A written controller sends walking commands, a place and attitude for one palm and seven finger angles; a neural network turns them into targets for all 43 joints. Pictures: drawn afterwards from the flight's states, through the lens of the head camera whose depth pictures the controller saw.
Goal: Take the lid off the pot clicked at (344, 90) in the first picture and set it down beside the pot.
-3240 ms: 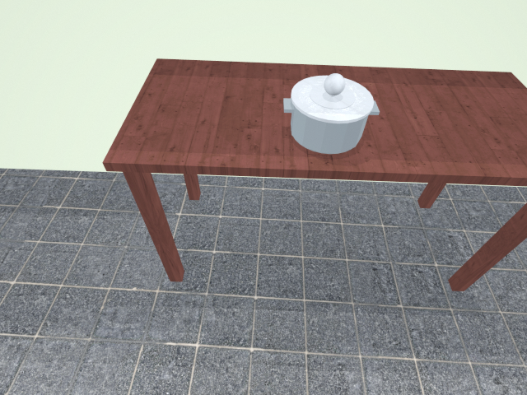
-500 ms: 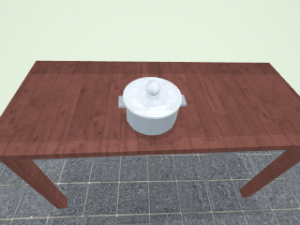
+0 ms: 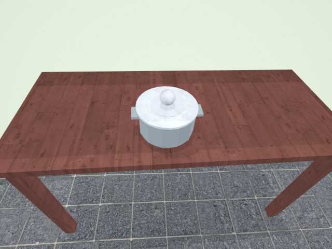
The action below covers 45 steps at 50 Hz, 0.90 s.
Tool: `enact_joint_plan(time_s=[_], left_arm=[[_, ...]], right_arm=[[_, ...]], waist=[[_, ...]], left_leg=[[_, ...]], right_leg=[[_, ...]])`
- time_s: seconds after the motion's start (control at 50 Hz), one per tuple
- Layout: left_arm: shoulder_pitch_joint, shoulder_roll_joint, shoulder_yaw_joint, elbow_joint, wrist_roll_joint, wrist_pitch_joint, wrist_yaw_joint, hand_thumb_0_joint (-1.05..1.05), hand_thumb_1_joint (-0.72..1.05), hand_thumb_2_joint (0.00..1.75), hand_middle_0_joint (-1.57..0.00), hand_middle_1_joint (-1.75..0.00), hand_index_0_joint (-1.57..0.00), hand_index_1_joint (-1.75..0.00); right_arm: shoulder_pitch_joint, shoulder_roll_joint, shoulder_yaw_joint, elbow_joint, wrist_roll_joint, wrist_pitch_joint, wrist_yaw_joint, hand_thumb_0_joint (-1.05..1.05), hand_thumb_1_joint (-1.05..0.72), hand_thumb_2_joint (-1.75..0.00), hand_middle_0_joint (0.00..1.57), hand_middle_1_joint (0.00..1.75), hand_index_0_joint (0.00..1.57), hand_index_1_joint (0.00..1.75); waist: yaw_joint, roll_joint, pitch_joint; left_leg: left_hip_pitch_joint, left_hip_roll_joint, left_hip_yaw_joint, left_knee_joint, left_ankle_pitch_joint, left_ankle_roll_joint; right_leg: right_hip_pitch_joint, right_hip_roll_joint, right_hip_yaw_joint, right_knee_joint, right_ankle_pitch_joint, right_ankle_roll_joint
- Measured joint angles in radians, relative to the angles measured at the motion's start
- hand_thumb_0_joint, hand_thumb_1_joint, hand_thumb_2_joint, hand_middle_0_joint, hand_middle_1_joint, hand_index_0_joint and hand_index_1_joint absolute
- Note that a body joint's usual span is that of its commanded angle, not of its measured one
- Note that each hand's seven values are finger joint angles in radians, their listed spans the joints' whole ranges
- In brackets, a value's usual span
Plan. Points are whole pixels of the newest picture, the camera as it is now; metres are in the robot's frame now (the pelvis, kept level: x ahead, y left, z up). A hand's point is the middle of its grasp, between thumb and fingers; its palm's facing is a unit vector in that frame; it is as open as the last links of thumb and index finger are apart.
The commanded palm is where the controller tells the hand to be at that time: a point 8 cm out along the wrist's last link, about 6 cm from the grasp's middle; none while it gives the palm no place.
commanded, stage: look again from close up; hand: left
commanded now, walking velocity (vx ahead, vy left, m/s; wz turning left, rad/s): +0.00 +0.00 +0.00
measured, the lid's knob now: (167, 97) +0.55 +0.03 +0.07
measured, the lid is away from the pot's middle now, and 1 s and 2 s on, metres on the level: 0.00 0.00 0.00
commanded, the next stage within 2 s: shuffle to correct the standing spot in 0.98 s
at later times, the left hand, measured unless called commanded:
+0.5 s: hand out of the picture +0.01 +0.16 -0.19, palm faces +0.05 -0.99 -0.15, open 7.3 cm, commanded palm none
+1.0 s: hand out of the picture +0.01 +0.17 -0.19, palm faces +0.04 -0.99 -0.15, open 7.3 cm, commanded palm none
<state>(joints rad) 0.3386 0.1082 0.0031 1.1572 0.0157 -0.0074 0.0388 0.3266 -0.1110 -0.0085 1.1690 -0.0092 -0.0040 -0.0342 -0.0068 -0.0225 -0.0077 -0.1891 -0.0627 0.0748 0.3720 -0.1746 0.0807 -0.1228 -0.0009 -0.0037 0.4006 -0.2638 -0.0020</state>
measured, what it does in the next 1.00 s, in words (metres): stands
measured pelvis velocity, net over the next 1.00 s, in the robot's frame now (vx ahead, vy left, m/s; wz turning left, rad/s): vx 0.02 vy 0.01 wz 0.02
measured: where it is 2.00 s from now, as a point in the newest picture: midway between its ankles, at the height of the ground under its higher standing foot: outside the picture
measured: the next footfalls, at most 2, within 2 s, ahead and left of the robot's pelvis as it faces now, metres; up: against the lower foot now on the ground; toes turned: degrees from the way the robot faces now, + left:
none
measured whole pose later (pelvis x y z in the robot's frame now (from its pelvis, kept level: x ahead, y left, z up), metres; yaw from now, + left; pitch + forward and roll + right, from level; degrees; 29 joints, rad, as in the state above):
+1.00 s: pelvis +0.02 +0.01 -0.01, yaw +1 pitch -1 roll -1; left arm 0.33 0.17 -0.01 1.05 0.01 -0.01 0.04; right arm 0.26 -0.14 0.01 1.10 -0.01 -0.02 -0.03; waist 0.01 -0.06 0.03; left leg -0.20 -0.07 0.06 0.47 -0.26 0.09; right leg -0.10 -0.01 -0.02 0.43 -0.32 0.01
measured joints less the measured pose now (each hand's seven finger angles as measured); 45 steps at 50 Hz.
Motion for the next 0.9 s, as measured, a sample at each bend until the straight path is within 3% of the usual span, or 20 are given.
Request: enact_joint_plan(time_s=[0.1, 0.22, 0.6, 0.9], left_arm=[[0.012, 0.003, -0.015, -0.037, 0.006, -0.015, 0.005, 0.00, 0.91, 0.90, -0.20, -0.30, -0.20, -0.30], [0.038, 0.015, -0.011, -0.060, 0.005, -0.012, 0.003, 0.00, 0.91, 0.90, -0.20, -0.30, -0.20, -0.30], [-0.006, 0.039, -0.014, -0.108, -0.001, -0.008, 0.008, 0.01, 0.92, 0.90, -0.20, -0.30, -0.20, -0.30], [-0.014, 0.061, -0.012, -0.109, -0.003, -0.001, 0.006, 0.00, 0.91, 0.90, -0.20, -0.30, -0.20, -0.30]], right_arm=[[0.005, -0.020, 0.008, -0.077, -0.009, -0.004, 0.014, 0.00, -0.90, -0.90, 0.20, 0.30, 0.20, 0.30], [0.003, -0.036, 0.006, -0.108, -0.009, 0.002, 0.011, 0.00, -0.91, -0.90, 0.20, 0.30, 0.20, 0.30], [-0.060, -0.038, 0.017, -0.103, 0.001, -0.025, 0.000, 0.01, -0.92, -0.90, 0.20, 0.30, 0.20, 0.30], [-0.068, -0.032, 0.014, -0.077, 0.003, -0.023, -0.002, 0.00, -0.93, -0.90, 0.21, 0.30, 0.20, 0.30]], waist=[[-0.009, 0.030, 0.026], [0.000, 0.047, 0.000], [0.011, -0.024, 0.018], [0.017, -0.031, 0.036]], left_leg=[[-0.087, 0.011, -0.017, 0.120, -0.049, 0.002], [-0.105, 0.004, -0.018, 0.171, -0.087, 0.010], [-0.043, 0.008, -0.014, 0.148, -0.111, 0.002], [-0.015, 0.000, -0.015, 0.111, -0.094, 0.009]], right_leg=[[-0.057, 0.009, -0.022, 0.070, -0.030, -0.006], [-0.075, 0.001, -0.023, 0.125, -0.073, -0.002], [-0.008, 0.006, -0.015, 0.083, -0.084, -0.002], [0.023, -0.001, -0.016, 0.042, -0.065, 0.007]])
